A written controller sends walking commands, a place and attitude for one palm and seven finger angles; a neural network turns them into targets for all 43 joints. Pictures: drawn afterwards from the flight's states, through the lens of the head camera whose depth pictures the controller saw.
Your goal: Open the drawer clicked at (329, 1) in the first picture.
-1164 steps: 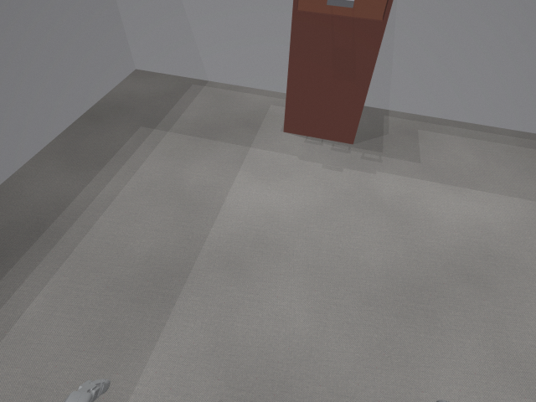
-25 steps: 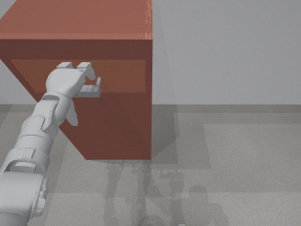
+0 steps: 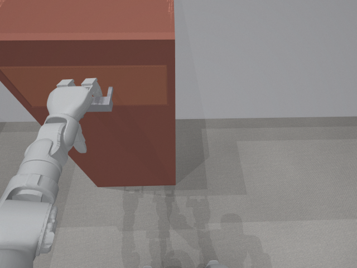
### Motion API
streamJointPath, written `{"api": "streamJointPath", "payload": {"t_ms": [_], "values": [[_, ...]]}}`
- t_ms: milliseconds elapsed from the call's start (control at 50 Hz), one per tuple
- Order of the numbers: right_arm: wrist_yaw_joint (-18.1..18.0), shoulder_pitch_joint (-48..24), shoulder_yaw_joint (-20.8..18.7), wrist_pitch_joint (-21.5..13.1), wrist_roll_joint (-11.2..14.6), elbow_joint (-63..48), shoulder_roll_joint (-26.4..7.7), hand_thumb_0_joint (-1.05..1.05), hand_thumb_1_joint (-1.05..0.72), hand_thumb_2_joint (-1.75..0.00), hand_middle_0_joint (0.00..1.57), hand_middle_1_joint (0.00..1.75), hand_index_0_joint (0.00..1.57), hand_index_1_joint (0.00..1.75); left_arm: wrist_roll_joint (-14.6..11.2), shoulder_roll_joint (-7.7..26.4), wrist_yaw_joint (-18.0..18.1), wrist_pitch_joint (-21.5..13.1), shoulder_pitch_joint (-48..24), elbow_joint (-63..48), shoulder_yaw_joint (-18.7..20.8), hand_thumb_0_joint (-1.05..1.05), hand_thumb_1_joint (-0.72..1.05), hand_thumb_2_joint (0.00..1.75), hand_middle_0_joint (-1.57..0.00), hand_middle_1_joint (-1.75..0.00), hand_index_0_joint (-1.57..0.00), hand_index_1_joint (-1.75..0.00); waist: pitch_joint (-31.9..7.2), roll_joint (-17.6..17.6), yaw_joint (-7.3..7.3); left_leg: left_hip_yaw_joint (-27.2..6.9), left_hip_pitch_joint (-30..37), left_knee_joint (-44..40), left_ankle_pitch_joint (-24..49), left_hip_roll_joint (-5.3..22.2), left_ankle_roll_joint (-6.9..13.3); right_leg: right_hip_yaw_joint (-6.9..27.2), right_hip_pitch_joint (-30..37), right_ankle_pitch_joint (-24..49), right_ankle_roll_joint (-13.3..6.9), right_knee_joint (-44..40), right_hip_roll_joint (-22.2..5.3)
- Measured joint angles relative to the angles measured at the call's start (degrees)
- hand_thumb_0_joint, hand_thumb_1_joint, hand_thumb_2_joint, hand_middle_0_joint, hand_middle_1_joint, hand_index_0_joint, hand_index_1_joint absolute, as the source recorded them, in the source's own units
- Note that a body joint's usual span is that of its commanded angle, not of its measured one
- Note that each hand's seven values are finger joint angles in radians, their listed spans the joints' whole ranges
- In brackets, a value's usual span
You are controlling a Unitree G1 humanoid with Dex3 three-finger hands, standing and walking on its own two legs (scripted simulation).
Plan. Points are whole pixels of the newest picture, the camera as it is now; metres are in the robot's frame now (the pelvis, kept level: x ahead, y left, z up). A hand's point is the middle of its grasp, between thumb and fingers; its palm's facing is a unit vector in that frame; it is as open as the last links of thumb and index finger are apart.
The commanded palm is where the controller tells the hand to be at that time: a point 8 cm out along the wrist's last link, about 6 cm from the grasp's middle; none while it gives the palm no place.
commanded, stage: lower the fingers behind the handle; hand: left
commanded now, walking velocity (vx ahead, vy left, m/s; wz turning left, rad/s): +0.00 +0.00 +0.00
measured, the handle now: (89, 97) +0.52 +0.23 +0.04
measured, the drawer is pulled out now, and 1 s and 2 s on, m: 0.00 0.00 0.02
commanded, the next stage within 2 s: close the thumb around the handle in 0.78 s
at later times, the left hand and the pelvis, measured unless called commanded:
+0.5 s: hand (86, 119) +0.46 +0.23 +0.02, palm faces -0.08 -0.01 -1.00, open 13.8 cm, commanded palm +0.45 +0.25 +0.07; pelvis -0.01 -0.01 -0.01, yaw -1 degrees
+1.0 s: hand (87, 118) +0.47 +0.23 +0.02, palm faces -0.08 -0.01 -1.00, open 13.5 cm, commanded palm +0.45 +0.24 +0.07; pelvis -0.01 +0.00 -0.01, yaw +0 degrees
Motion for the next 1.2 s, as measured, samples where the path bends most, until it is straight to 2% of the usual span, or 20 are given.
{"api": "streamJointPath", "payload": {"t_ms": [80,200,280,340,440,580,760,840,940,1060,1200], "values": [[0.4,-0.1,-0.3,-0.3,-0.3,0.6,0.1,0.0,-0.9,-0.9,0.2,0.3,0.2,0.3,1.5,0.0,3.1,-0.3,0.2,-0.3,0.4,0.0,-0.49,0.3,-0.31,-1.21,-0.3,-1.2,-0.2,0.1,0.03,0.0,-1.9,1.3,-0.3,0.1,-0.1,-0.1,-1.9,-0.3,-0.1,1.3,0.1],[0.8,-0.9,0.1,-0.5,-0.1,1.4,0.3,0.0,-0.9,-0.9,0.2,0.3,0.2,0.3,1.9,-0.7,5.8,2.8,-1.6,2.4,-0.4,0.0,-0.49,0.3,-0.32,-1.24,-0.31,-1.2,-0.4,0.3,-0.28,-0.1,-3.2,2.0,-0.3,0.2,-0.2,-0.1,-3.2,-0.3,-0.2,2.1,0.2],[0.6,-1.3,0.8,-0.6,0.2,1.2,0.4,0.0,-0.9,-0.9,0.2,0.3,0.2,0.3,1.8,-0.7,5.1,4.9,-3.4,5.4,-0.9,0.0,-0.49,0.3,-0.31,-1.24,-0.31,-1.2,-0.4,0.5,-0.97,0.0,-3.3,1.8,0.0,0.3,-0.3,0.0,-3.5,-0.1,-0.3,2.1,0.3],[0.2,-1.2,1.2,-0.6,0.3,0.7,0.5,0.0,-0.9,-0.9,0.2,0.3,0.2,0.3,1.5,-0.1,3.8,5.2,-4.0,6.9,-0.5,0.0,-0.49,0.3,-0.31,-1.24,-0.32,-1.2,-0.3,0.4,-1.51,0.3,-3.3,1.7,0.1,0.4,-0.4,0.3,-3.7,0.1,-0.4,2.1,0.4],[-0.5,-0.5,1.3,-1.1,0.4,0.2,0.2,0.0,-0.9,-0.9,0.2,0.3,0.2,0.3,1.5,1.2,2.3,3.3,-3.9,7.5,0.3,0.0,-0.49,0.3,-0.3,-1.22,-0.32,-1.2,0.0,0.2,-1.98,0.4,-4.4,2.4,0.0,0.6,-0.5,0.4,-4.9,0.0,-0.5,2.9,0.6],[-0.7,0.6,0.5,-1.4,-0.1,1.0,-0.5,0.0,-0.9,-0.9,0.2,0.3,0.2,0.3,2.0,2.2,3.8,0.0,-3.1,5.2,1.2,0.0,-0.49,0.3,-0.31,-1.22,-0.32,-1.2,-0.4,0.2,-1.59,0.0,-6.9,4.4,-0.7,0.6,-0.5,0.0,-7.1,-0.7,-0.5,4.6,0.6],[-0.1,0.0,0.6,-1.4,0.0,1.8,-0.5,0.0,-0.9,-0.9,0.2,0.3,0.2,0.3,2.0,0.9,5.9,2.8,-4.5,6.6,-0.1,0.0,-0.49,0.3,-0.33,-1.23,-0.32,-1.2,-0.6,0.4,-1.75,-0.3,-7.5,4.8,-0.9,0.4,-0.4,-0.3,-7.5,-0.8,-0.4,4.7,0.4],[-0.1,-0.3,1.0,-1.4,0.0,1.4,-0.1,0.0,-0.9,-0.9,0.2,0.3,0.2,0.3,1.8,0.5,5.3,4.2,-5.3,7.6,-0.5,0.0,-0.49,0.3,-0.33,-1.23,-0.32,-1.2,-0.5,0.4,-1.96,-0.3,-7.0,4.4,-0.6,0.4,-0.3,-0.3,-7.0,-0.5,-0.3,4.2,0.4],[-0.3,-0.3,1.3,-1.3,0.1,1.0,0.2,0.0,-0.9,-0.9,0.2,0.3,0.2,0.3,1.5,0.6,3.9,4.2,-5.3,7.8,-0.3,0.0,-0.48,0.3,-0.33,-1.22,-0.32,-1.2,-0.5,0.4,-2.07,-0.1,-6.4,3.8,-0.5,0.4,-0.3,-0.1,-6.4,-0.4,-0.2,3.7,0.4],[-0.3,0.2,1.1,-1.2,-0.1,0.9,0.3,0.0,-0.9,-0.9,0.2,0.3,0.2,0.3,1.5,0.8,3.3,2.7,-4.1,6.5,0.1,0.0,-0.35,0.36,-0.33,-1.23,-0.33,-1.22,-0.7,0.5,-1.8,0.1,-6.1,3.8,-0.8,0.4,-0.2,0.1,-6.1,-0.5,-0.2,3.6,0.5],[0.1,0.4,0.6,-1.1,-0.2,1.2,0.1,0.0,-0.9,-0.9,0.2,0.3,0.2,0.3,1.7,0.3,4.6,2.2,-2.9,4.9,-0.1,0.0,-0.05,0.49,-0.34,-1.25,-0.35,-1.25,-0.9,0.5,-1.31,0.1,-6.1,4.1,-1.3,0.4,0.0,0.1,-6.1,-0.9,0.0,3.8,0.4]]}}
